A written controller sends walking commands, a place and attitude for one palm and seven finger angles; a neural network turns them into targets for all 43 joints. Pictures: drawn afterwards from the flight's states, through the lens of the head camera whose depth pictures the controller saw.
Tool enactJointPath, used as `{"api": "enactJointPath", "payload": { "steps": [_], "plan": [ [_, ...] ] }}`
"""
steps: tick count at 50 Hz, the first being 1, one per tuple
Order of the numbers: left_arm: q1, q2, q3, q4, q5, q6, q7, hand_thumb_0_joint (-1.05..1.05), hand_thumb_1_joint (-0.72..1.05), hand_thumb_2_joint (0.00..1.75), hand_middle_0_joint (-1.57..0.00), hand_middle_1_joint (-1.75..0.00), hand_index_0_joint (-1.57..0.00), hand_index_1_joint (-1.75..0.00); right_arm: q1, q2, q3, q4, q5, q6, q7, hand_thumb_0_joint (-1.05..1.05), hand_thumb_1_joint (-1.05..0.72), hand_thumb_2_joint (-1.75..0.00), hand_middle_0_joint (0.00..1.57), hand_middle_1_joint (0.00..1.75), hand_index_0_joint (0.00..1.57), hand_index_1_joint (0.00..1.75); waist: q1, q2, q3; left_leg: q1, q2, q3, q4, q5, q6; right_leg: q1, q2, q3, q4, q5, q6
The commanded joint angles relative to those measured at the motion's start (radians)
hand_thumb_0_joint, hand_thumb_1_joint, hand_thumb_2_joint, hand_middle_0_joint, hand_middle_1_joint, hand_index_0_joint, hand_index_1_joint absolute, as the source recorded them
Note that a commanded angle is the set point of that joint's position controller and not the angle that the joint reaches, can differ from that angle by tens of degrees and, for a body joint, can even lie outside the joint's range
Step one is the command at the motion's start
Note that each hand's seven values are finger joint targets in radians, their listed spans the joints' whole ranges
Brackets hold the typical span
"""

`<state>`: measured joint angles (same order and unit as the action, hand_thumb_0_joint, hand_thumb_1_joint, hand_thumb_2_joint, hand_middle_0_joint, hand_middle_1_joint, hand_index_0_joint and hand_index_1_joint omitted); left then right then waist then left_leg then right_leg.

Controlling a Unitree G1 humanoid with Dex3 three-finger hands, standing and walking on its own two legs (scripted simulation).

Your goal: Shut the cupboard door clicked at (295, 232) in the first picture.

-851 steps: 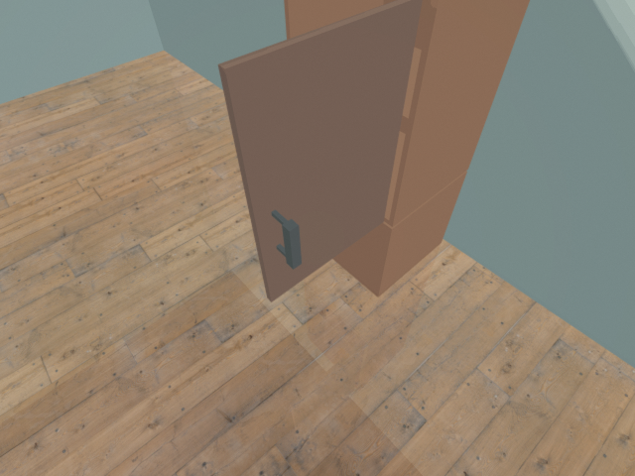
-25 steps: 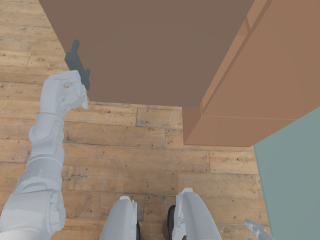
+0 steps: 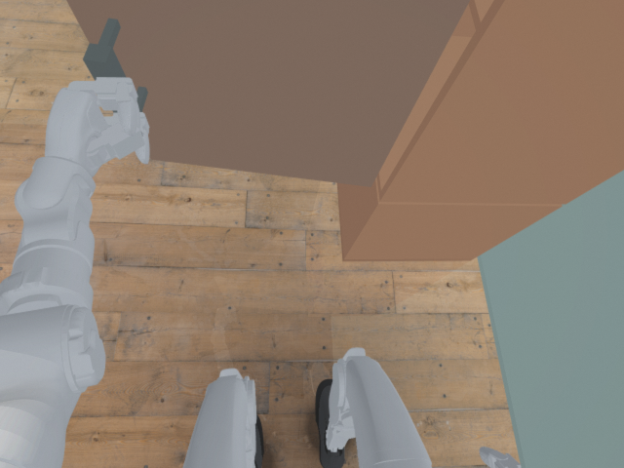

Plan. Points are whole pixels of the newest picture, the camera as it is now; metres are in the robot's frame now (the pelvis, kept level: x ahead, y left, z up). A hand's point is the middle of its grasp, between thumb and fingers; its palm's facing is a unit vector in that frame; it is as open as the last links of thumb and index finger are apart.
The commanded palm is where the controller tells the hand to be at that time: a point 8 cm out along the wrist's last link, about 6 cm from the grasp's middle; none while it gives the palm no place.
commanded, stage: push the door shut along its arc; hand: left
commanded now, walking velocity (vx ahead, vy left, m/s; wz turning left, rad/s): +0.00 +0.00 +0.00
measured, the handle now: (123, 79) +0.58 +0.20 +0.04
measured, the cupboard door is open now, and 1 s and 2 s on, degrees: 83 68 69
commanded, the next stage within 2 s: pull the fist back off the door in 0.80 s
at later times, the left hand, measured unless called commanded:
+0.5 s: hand (160, 90) +0.57 +0.16 +0.04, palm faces -0.30 -0.95 -0.03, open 3.2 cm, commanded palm +0.58 +0.16 +0.04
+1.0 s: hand (207, 48) +0.63 +0.10 +0.05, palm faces -0.18 -0.98 +0.09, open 3.0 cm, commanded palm +0.60 +0.13 +0.04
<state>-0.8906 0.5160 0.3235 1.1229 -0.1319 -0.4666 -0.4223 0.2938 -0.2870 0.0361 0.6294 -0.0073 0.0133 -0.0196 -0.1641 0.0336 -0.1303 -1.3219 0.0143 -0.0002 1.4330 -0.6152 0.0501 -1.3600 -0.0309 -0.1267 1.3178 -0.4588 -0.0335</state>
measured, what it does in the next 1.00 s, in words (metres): stands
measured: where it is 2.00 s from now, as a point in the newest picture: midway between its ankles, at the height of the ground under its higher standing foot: (291, 458)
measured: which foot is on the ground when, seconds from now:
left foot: down 0.00-1.00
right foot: down 0.00-1.00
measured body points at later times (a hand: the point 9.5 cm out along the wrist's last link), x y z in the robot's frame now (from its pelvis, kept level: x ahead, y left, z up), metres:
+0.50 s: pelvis +0.00 +0.01 -0.02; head +0.20 +0.05 +0.38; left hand +0.58 +0.21 +0.05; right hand -0.01 -0.27 -0.11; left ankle +0.02 +0.09 -0.59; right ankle +0.08 -0.11 -0.59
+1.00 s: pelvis +0.01 +0.00 -0.02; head +0.24 +0.02 +0.37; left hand +0.63 +0.16 +0.04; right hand -0.03 -0.25 -0.11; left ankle +0.02 +0.09 -0.59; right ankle +0.08 -0.11 -0.59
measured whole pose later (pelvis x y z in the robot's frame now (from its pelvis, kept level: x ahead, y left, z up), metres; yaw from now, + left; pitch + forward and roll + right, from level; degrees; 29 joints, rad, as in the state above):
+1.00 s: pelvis +0.01 +0.00 -0.02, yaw -4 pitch +36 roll -6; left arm -1.29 0.64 0.44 1.25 -0.02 -0.26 -0.30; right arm 0.40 -0.27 0.09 0.57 -0.06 -0.01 0.01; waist -0.31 0.08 -0.11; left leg -1.49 0.06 0.00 1.52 -0.67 0.05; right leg -1.53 0.01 -0.12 1.37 -0.47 -0.03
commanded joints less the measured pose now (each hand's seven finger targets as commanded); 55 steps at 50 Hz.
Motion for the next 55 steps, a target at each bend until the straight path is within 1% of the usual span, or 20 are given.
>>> {"api": "enactJointPath", "payload": {
  "steps": [1, 3, 5, 8, 11, 13, 20, 21, 30, 34, 38, 41, 45, 46, 47, 48, 49, 51, 53, 55],
  "plan": [
    [-0.545, 0.154, -0.043, -0.217, -0.004, -0.052, -0.028, 0.00, 0.90, 0.90, -1.30, -1.50, -1.30, -1.50, 0.173, -0.193, -0.069, -0.039, 0.003, -0.023, -0.007, 0.00, -0.90, -0.90, 0.20, 0.30, 0.20, 0.30, -0.080, 0.179, -0.585, 0.407, -0.002, -0.120, -0.189, 0.379, -0.027, 0.262, 0.050, 0.084, -0.137, 0.161, -0.007],
    [-0.584, 0.171, -0.040, -0.176, 0.001, -0.033, -0.027, 0.00, 0.90, 0.90, -1.30, -1.50, -1.30, -1.50, 0.181, -0.200, -0.065, -0.035, 0.003, -0.023, -0.011, 0.00, -0.90, -0.90, 0.20, 0.30, 0.20, 0.30, -0.103, 0.142, -0.532, 0.349, -0.003, -0.116, -0.186, 0.305, -0.017, 0.249, 0.051, 0.086, -0.146, 0.120, -0.004],
    [-0.640, 0.214, -0.018, -0.185, 0.004, -0.033, -0.026, 0.00, 0.90, 0.90, -1.30, -1.50, -1.30, -1.50, 0.191, -0.203, -0.062, -0.033, 0.002, -0.029, -0.015, 0.00, -0.90, -0.90, 0.20, 0.30, 0.20, 0.30, -0.106, 0.148, -0.557, 0.336, -0.005, -0.115, -0.181, 0.297, -0.013, 0.265, 0.053, 0.091, -0.144, 0.117, -0.006],
    [-0.682, 0.169, -0.072, -0.161, 0.018, -0.018, -0.033, 0.00, 0.90, 0.90, -1.30, -1.50, -1.30, -1.50, 0.196, -0.203, -0.059, -0.022, -0.001, -0.035, -0.013, 0.00, -0.90, -0.90, 0.20, 0.30, 0.20, 0.30, -0.128, 0.193, -0.552, 0.360, -0.005, -0.126, -0.175, 0.295, -0.017, 0.202, 0.053, 0.082, -0.137, 0.106, -0.009],
    [-0.730, 0.217, -0.055, -0.143, 0.026, -0.005, -0.041, 0.00, 0.90, 0.90, -1.30, -1.50, -1.30, -1.50, 0.210, -0.212, -0.053, -0.015, -0.004, -0.039, -0.017, 0.00, -0.90, -0.90, 0.20, 0.30, 0.20, 0.30, -0.137, 0.212, -0.565, 0.357, -0.001, -0.133, -0.161, 0.301, -0.018, 0.179, 0.056, 0.077, -0.121, 0.107, -0.012],
    [-0.746, 0.205, -0.069, -0.112, 0.033, 0.014, -0.047, 0.00, 0.90, 0.90, -1.30, -1.50, -1.30, -1.50, 0.216, -0.213, -0.051, -0.012, -0.005, -0.042, -0.018, 0.00, -0.90, -0.90, 0.20, 0.30, 0.20, 0.30, -0.150, 0.214, -0.557, 0.357, 0.001, -0.138, -0.156, 0.300, -0.017, 0.155, 0.058, 0.072, -0.119, 0.104, -0.013],
    [-0.847, 0.203, -0.090, -0.110, 0.055, 0.059, -0.056, 0.00, 0.90, 0.90, -1.30, -1.50, -1.30, -1.50, 0.247, -0.224, -0.049, 0.001, -0.017, -0.046, -0.016, 0.00, -0.90, -0.90, 0.20, 0.30, 0.20, 0.30, -0.174, 0.309, -0.613, 0.472, 0.019, -0.191, -0.136, 0.412, -0.045, 0.037, 0.057, 0.047, -0.079, 0.144, -0.014],
    [-0.848, 0.228, -0.074, -0.112, 0.059, 0.067, -0.056, 0.00, 0.90, 0.90, -1.30, -1.50, -1.30, -1.50, 0.254, -0.223, -0.048, 0.002, -0.018, -0.043, -0.015, 0.00, -0.90, -0.90, 0.20, 0.30, 0.20, 0.30, -0.168, 0.300, -0.622, 0.466, 0.018, -0.188, -0.132, 0.424, -0.045, 0.055, 0.059, 0.045, -0.076, 0.152, -0.015],
    [-0.912, 0.235, -0.077, -0.111, 0.085, 0.118, -0.058, 0.00, 0.90, 0.90, -1.30, -1.50, -1.30, -1.50, 0.287, -0.221, -0.046, 0.008, -0.028, -0.040, -0.017, 0.00, -0.90, -0.90, 0.20, 0.30, 0.20, 0.30, -0.192, 0.315, -0.647, 0.503, 0.033, -0.212, -0.112, 0.515, -0.051, 0.020, 0.064, 0.036, -0.063, 0.188, -0.011],
    [-0.902, 0.263, -0.052, -0.111, 0.083, 0.136, -0.064, 0.00, 0.90, 0.90, -1.30, -1.50, -1.30, -1.50, 0.301, -0.216, -0.043, 0.003, -0.031, -0.042, -0.014, 0.00, -0.90, -0.90, 0.20, 0.30, 0.20, 0.30, -0.181, 0.328, -0.655, 0.510, 0.032, -0.204, -0.111, 0.560, -0.049, 0.040, 0.068, 0.034, -0.061, 0.205, -0.015],
    [-0.915, 0.299, -0.030, -0.059, 0.100, 0.160, -0.052, 0.00, 0.90, 0.90, -1.30, -1.50, -1.30, -1.50, 0.306, -0.208, -0.033, 0.001, -0.033, -0.044, -0.015, 0.00, -0.90, -0.90, 0.20, 0.30, 0.20, 0.30, -0.200, 0.270, -0.598, 0.386, 0.023, -0.163, -0.096, 0.478, -0.024, 0.096, 0.074, 0.040, -0.071, 0.205, -0.011],
    [-0.912, 0.394, 0.031, -0.034, 0.114, 0.160, -0.043, 0.00, 0.90, 0.90, -1.30, -1.50, -1.30, -1.50, 0.312, -0.206, -0.021, -0.013, -0.033, -0.046, -0.017, 0.00, -0.90, -0.90, 0.20, 0.30, 0.20, 0.30, -0.192, 0.244, -0.607, 0.306, 0.016, -0.137, -0.080, 0.467, -0.013, 0.162, 0.077, 0.052, -0.062, 0.224, -0.012],
    [-0.897, 0.405, 0.027, -0.062, 0.132, 0.147, -0.048, 0.00, 0.90, 0.90, -1.30, -1.50, -1.30, -1.50, 0.311, -0.200, -0.022, -0.027, -0.037, -0.049, -0.009, 0.00, -0.90, -0.90, 0.20, 0.30, 0.20, 0.30, -0.179, 0.297, -0.659, 0.331, 0.018, -0.130, -0.063, 0.533, -0.016, 0.176, 0.075, 0.055, -0.043, 0.271, -0.013],
    [-0.820, 0.470, 0.272, -0.052, 0.056, 0.165, 0.123, 0.00, 0.90, 0.90, -1.30, -1.50, -1.30, -1.50, 0.373, -0.191, -0.008, -0.074, -0.060, -0.044, 0.005, 0.00, -0.90, -0.90, 0.20, 0.30, 0.20, 0.30, -0.114, 0.271, -0.672, 0.269, 0.026, -0.127, -0.082, 0.548, -0.019, 0.236, 0.072, 0.060, -0.049, 0.308, -0.011],
    [-0.736, 0.407, 0.213, -0.006, 0.072, 0.177, 0.195, 0.00, 0.90, 0.90, -1.30, -1.50, -1.30, -1.50, 0.350, -0.182, -0.003, -0.092, -0.056, -0.038, 0.025, 0.00, -0.90, -0.90, 0.20, 0.30, 0.20, 0.30, -0.113, 0.236, -0.644, 0.226, 0.027, -0.116, -0.094, 0.536, -0.023, 0.278, 0.069, 0.065, -0.054, 0.315, -0.008],
    [-0.702, 0.355, 0.196, -0.027, 0.069, 0.176, 0.237, 0.00, 0.90, 0.90, -1.30, -1.50, -1.30, -1.50, 0.342, -0.174, -0.010, -0.100, -0.055, -0.033, 0.036, 0.00, -0.90, -0.90, 0.20, 0.30, 0.20, 0.30, -0.109, 0.208, -0.637, 0.204, 0.028, -0.107, -0.099, 0.533, -0.023, 0.314, 0.065, 0.067, -0.056, 0.333, -0.005],
    [-0.671, 0.326, 0.222, -0.049, 0.068, 0.156, 0.283, 0.00, 0.90, 0.90, -1.30, -1.50, -1.30, -1.50, 0.356, -0.165, -0.017, -0.106, -0.064, -0.034, 0.048, 0.00, -0.90, -0.90, 0.20, 0.30, 0.20, 0.30, -0.099, 0.177, -0.648, 0.207, 0.028, -0.108, -0.100, 0.548, -0.022, 0.335, 0.068, 0.065, -0.052, 0.356, -0.002],
    [-0.667, 0.295, 0.195, -0.160, 0.119, 0.099, 0.381, 0.00, 0.90, 0.90, -1.30, -1.50, -1.30, -1.50, 0.363, -0.161, -0.032, -0.109, -0.072, -0.029, 0.073, 0.00, -0.90, -0.90, 0.20, 0.30, 0.20, 0.30, -0.089, 0.198, -0.711, 0.221, 0.029, -0.089, -0.096, 0.562, -0.024, 0.376, 0.064, 0.083, -0.054, 0.395, 0.003],
    [-0.690, 0.297, 0.147, -0.272, 0.193, 0.034, 0.405, 0.00, 0.90, 0.90, -1.30, -1.50, -1.30, -1.50, 0.373, -0.159, -0.051, -0.090, -0.072, -0.020, 0.094, 0.00, -0.90, -0.90, 0.20, 0.30, 0.20, 0.30, -0.085, 0.251, -0.811, 0.296, 0.029, -0.091, -0.097, 0.601, -0.031, 0.416, 0.060, 0.094, -0.048, 0.437, 0.000],
    [-0.668, 0.294, 0.144, -0.242, 0.189, 0.018, 0.388, 0.00, 0.90, 0.90, -1.30, -1.50, -1.30, -1.50, 0.380, -0.164, -0.058, -0.076, -0.066, -0.007, 0.098, 0.00, -0.90, -0.90, 0.20, 0.30, 0.20, 0.30, -0.097, 0.204, -0.799, 0.277, 0.021, -0.084, -0.110, 0.573, -0.028, 0.472, 0.061, 0.102, -0.067, 0.461, 0.003]
  ]
}}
